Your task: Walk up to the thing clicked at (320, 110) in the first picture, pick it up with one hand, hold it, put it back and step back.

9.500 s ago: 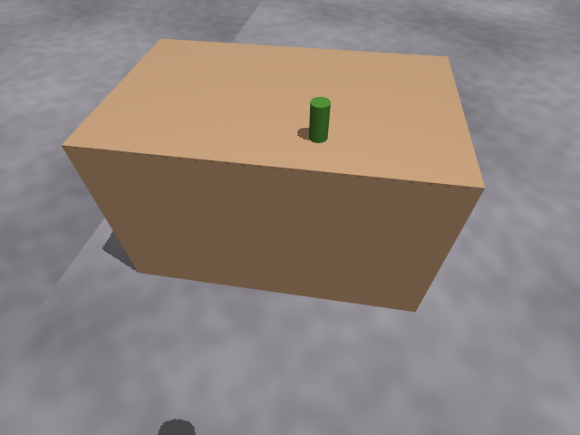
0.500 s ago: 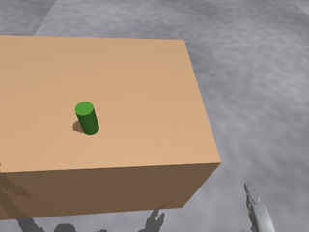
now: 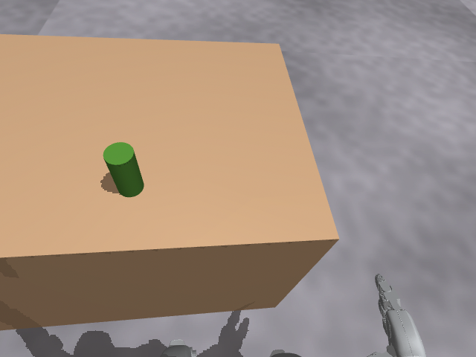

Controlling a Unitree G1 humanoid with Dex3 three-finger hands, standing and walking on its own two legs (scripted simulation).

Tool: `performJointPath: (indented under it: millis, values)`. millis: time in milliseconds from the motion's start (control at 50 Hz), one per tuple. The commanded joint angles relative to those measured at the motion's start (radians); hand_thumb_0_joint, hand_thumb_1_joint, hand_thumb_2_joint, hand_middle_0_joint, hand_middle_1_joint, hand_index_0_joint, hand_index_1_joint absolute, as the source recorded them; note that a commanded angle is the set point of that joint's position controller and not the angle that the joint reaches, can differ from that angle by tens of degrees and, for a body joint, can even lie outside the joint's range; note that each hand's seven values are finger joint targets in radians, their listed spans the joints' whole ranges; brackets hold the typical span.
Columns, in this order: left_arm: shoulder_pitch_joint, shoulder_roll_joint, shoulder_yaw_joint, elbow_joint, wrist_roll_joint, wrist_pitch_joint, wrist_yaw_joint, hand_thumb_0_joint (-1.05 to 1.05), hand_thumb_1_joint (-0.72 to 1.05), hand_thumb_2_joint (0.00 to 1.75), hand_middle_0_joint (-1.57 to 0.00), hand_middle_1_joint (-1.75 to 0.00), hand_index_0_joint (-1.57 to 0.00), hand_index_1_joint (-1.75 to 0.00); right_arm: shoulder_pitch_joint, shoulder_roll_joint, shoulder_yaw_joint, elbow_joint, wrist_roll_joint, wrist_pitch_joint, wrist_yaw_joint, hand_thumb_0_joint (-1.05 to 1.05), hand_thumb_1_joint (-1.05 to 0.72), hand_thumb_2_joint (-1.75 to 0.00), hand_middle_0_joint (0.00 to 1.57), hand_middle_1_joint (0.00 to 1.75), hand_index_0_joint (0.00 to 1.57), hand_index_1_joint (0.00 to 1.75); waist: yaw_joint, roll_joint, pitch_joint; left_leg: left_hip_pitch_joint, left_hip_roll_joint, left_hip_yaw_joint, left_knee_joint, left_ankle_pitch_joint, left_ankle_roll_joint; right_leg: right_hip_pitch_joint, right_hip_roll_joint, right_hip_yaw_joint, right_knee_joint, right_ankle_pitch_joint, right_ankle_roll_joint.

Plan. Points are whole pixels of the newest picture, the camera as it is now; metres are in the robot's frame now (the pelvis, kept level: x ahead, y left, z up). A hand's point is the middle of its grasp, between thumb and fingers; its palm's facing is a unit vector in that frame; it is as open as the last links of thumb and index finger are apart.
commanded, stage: go down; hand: left
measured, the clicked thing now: (125, 171) +0.47 +0.20 -0.02
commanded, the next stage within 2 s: approach in 1.00 s
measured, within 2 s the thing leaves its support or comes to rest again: neither
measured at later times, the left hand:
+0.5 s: hand out of the picture +0.35 +0.39 +0.11, palm faces +0.22 -0.97 +0.00, open 17.4 cm
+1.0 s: hand out of the picture +0.37 +0.39 +0.11, palm faces +0.20 -0.98 +0.00, open 17.6 cm
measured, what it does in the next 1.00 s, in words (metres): stands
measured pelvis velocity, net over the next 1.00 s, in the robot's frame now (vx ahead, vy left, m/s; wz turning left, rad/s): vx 0.00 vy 0.00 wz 0.00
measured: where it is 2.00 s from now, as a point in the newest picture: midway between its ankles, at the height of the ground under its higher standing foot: outside the picture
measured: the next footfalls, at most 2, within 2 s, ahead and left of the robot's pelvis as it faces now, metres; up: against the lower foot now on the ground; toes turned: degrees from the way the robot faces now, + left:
none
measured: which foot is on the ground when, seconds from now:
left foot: down 0.00-1.00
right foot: down 0.00-1.00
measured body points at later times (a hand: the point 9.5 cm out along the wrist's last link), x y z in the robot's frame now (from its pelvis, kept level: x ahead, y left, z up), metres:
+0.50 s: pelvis +0.01 +0.00 +0.00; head +0.07 +0.04 +0.44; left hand +0.33 +0.44 +0.11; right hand +0.16 -0.25 -0.04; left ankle +0.04 +0.12 -0.69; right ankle -0.02 -0.14 -0.69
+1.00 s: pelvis +0.00 +0.00 +0.00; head +0.07 +0.04 +0.44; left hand +0.35 +0.44 +0.11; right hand +0.15 -0.26 -0.04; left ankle +0.04 +0.12 -0.69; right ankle -0.02 -0.14 -0.69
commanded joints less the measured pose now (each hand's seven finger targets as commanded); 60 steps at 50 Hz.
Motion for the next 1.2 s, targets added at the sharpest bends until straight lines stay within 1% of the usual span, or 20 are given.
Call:
performJointPath:
  millis: [0,40,100,180,220,260,380,420,500,540,580,680,780,800,840,960,1000,1060,1120,1180]
  values:
    - [-0.295,0.45,0.067,-0.226,-0.027,-0.052,0.001,0.0,-0.53,0.07,-0.05,-0.04,-0.05,-0.05,-0.008,-0.177,-0.09,-0.151,0.001,-0.046,-0.024,0.0,0.54,-0.05,0.05,0.05,0.05,0.05,0.036,0.255,-0.33,0.393,-0.025,-0.018,-0.116,0.241,0.017,-0.042,0.023,-0.009,-0.112,0.203,-0.041]
    - [-0.26,0.446,0.079,-0.221,-0.025,-0.042,0.005,0.0,-0.52,0.06,-0.05,-0.04,-0.05,-0.05,-0.015,-0.16,-0.068,-0.181,0.003,-0.049,-0.023,0.0,0.53,-0.05,0.05,0.05,0.05,0.05,0.052,0.237,-0.352,0.393,-0.026,-0.018,-0.111,0.28,0.019,-0.011,0.025,-0.012,-0.107,0.234,-0.041]
    - [-0.244,0.37,0.034,-0.185,-0.033,-0.028,-0.009,0.0,-0.52,0.07,-0.05,-0.04,-0.04,-0.05,0.026,-0.158,-0.075,-0.151,0.003,-0.046,-0.025,0.0,0.54,-0.06,0.05,0.05,0.05,0.05,0.028,0.227,-0.311,0.392,-0.025,-0.016,-0.11,0.274,0.018,-0.036,0.028,-0.011,-0.108,0.229,-0.039]
    - [-0.234,0.37,0.035,-0.231,-0.04,-0.023,-0.01,0.0,-0.53,0.07,-0.05,-0.04,-0.04,-0.04,0.023,-0.16,-0.067,-0.153,0.002,-0.045,-0.023,0.0,0.54,-0.05,0.05,0.05,0.05,0.05,0.047,0.235,-0.306,0.39,-0.022,-0.02,-0.11,0.315,0.016,-0.036,0.029,-0.017,-0.1,0.243,-0.041]
    - [-0.216,0.405,0.059,-0.257,-0.036,-0.023,0.001,0.0,-0.52,0.06,-0.05,-0.03,-0.04,-0.04,0.012,-0.201,-0.106,-0.203,0.002,-0.046,-0.028,0.0,0.53,-0.06,0.05,0.05,0.05,0.05,0.042,0.223,-0.361,0.429,-0.02,-0.021,-0.104,0.34,0.016,-0.018,0.03,-0.017,-0.101,0.26,-0.038]
    - [-0.223,0.371,0.051,-0.295,-0.047,-0.026,-0.001,0.0,-0.51,0.07,-0.04,-0.04,-0.04,-0.04,0.045,-0.166,-0.074,-0.186,0.002,-0.04,-0.025,0.0,0.54,-0.05,0.05,0.05,0.05,0.05,0.045,0.234,-0.363,0.44,-0.024,-0.015,-0.095,0.385,0.019,-0.005,0.026,-0.015,-0.1,0.3,-0.036]
    - [-0.196,0.396,0.084,-0.338,-0.047,-0.034,0.011,0.0,-0.52,0.04,-0.06,-0.03,-0.05,-0.03,0.048,-0.183,-0.106,-0.176,0.005,-0.038,-0.025,0.0,0.53,-0.05,0.05,0.05,0.05,0.05,0.057,0.239,-0.332,0.421,-0.027,-0.015,-0.102,0.358,0.017,-0.009,0.023,-0.012,-0.1,0.278,-0.036]
    - [-0.197,0.32,0.045,-0.3,-0.058,-0.036,0.0,0.0,-0.54,0.06,-0.05,-0.04,-0.05,-0.04,0.032,-0.172,-0.105,-0.191,0.009,-0.046,-0.021,0.0,0.53,-0.06,0.05,0.05,0.05,0.05,0.033,0.2,-0.299,0.413,-0.023,-0.018,-0.106,0.338,0.019,-0.026,0.026,-0.015,-0.096,0.261,-0.038]
    - [-0.225,0.371,0.07,-0.309,-0.05,-0.048,-0.005,0.0,-0.55,0.04,-0.05,-0.03,-0.06,-0.04,0.023,-0.179,-0.108,-0.18,0.004,-0.053,-0.021,0.0,0.53,-0.05,0.05,0.05,0.05,0.05,0.03,0.246,-0.305,0.428,-0.016,-0.028,-0.109,0.323,0.011,-0.062,0.031,-0.022,-0.09,0.221,-0.041]
    - [-0.223,0.298,0.025,-0.264,-0.054,-0.047,-0.016,0.0,-0.54,0.04,-0.05,-0.03,-0.06,-0.03,0.021,-0.147,-0.078,-0.149,-0.001,-0.054,-0.013,0.0,0.53,-0.05,0.05,0.05,0.05,0.05,0.033,0.261,-0.289,0.413,-0.015,-0.032,-0.112,0.285,0.009,-0.075,0.031,-0.022,-0.086,0.189,-0.043]
    - [-0.264,0.387,0.065,-0.296,-0.044,-0.053,-0.002,0.0,-0.55,0.03,-0.06,-0.03,-0.06,-0.03,0.007,-0.192,-0.113,-0.173,-0.002,-0.054,-0.025,0.0,0.53,-0.05,0.05,0.05,0.05,0.05,0.022,0.247,-0.301,0.404,-0.022,-0.023,-0.111,0.227,0.012,-0.07,0.031,-0.016,-0.098,0.179,-0.04]
    - [-0.266,0.391,0.056,-0.251,-0.038,-0.049,-0.001,0.0,-0.53,0.03,-0.05,-0.03,-0.06,-0.03,-0.009,-0.183,-0.1,-0.169,-0.003,-0.049,-0.029,0.0,0.53,-0.05,0.05,0.05,0.05,0.05,0.025,0.209,-0.283,0.36,-0.035,-0.01,-0.107,0.162,0.02,-0.059,0.024,-0.004,-0.109,0.155,-0.037]
    - [-0.252,0.369,0.034,-0.185,-0.04,-0.036,-0.017,0.0,-0.56,0.03,-0.06,-0.05,-0.06,-0.04,0.014,-0.164,-0.073,-0.179,-0.004,-0.048,-0.028,0.0,0.53,-0.05,0.05,0.05,0.05,0.05,0.018,0.179,-0.302,0.335,-0.039,-0.01,-0.084,0.197,0.029,-0.046,0.017,0.007,-0.105,0.194,-0.03]
    - [-0.275,0.425,0.069,-0.244,-0.039,-0.045,-0.012,0.0,-0.57,0.03,-0.06,-0.04,-0.06,-0.04,-0.015,-0.181,-0.087,-0.204,-0.003,-0.05,-0.03,0.0,0.53,-0.05,0.05,0.05,0.05,0.05,0.032,0.195,-0.332,0.344,-0.039,-0.012,-0.083,0.221,0.026,-0.031,0.017,0.006,-0.098,0.212,-0.032]
    - [-0.254,0.417,0.068,-0.221,-0.039,-0.034,-0.014,0.0,-0.57,0.03,-0.06,-0.04,-0.06,-0.04,0.019,-0.163,-0.061,-0.207,-0.002,-0.043,-0.028,0.0,0.53,-0.05,0.05,0.05,0.05,0.05,0.042,0.203,-0.354,0.365,-0.04,-0.008,-0.075,0.269,0.027,-0.021,0.018,0.002,-0.094,0.245,-0.031]
    - [-0.222,0.365,0.042,-0.207,-0.036,-0.018,-0.003,0.0,-0.59,0.04,-0.06,-0.05,-0.06,-0.05,0.035,-0.176,-0.086,-0.202,0.001,-0.039,-0.023,0.0,0.52,-0.06,0.05,0.05,0.05,0.05,0.039,0.22,-0.311,0.375,-0.029,-0.02,-0.092,0.284,0.014,-0.067,0.028,-0.013,-0.087,0.215,-0.04]
    - [-0.253,0.43,0.089,-0.302,-0.039,-0.035,0.013,0.0,-0.6,0.04,-0.06,-0.05,-0.06,-0.05,0.012,-0.19,-0.102,-0.241,0.004,-0.042,-0.025,0.0,0.52,-0.06,0.05,0.05,0.05,0.05,0.051,0.208,-0.347,0.378,-0.034,-0.012,-0.085,0.292,0.019,-0.027,0.025,-0.009,-0.087,0.239,-0.037]
    - [-0.22,0.306,0.022,-0.266,-0.047,-0.027,0.001,0.0,-0.57,0.04,-0.06,-0.05,-0.06,-0.05,0.069,-0.15,-0.07,-0.205,0.001,-0.037,-0.014,0.0,0.52,-0.06,0.05,0.05,0.05,0.05,0.037,0.232,-0.336,0.424,-0.024,-0.019,-0.09,0.339,0.012,-0.048,0.03,-0.015,-0.083,0.246,-0.039]
    - [-0.227,0.364,0.042,-0.305,-0.036,-0.027,0.018,0.0,-0.52,0.03,-0.06,-0.05,-0.05,-0.06,0.034,-0.193,-0.109,-0.211,0.002,-0.034,-0.02,0.0,0.55,-0.05,0.05,0.05,0.05,0.05,0.046,0.238,-0.341,0.428,-0.026,-0.022,-0.094,0.341,0.012,-0.045,0.026,-0.015,-0.091,0.247,-0.039]
    - [-0.211,0.249,-0.021,-0.259,-0.029,-0.027,0.025,0.0,-0.54,0.04,-0.06,-0.05,-0.05,-0.06,0.03,-0.155,-0.087,-0.197,-0.002,-0.035,-0.011,0.0,0.55,-0.05,0.05,0.05,0.05,0.05,0.031,0.218,-0.282,0.397,-0.023,-0.021,-0.098,0.296,0.011,-0.079,0.029,-0.016,-0.089,0.215,-0.041]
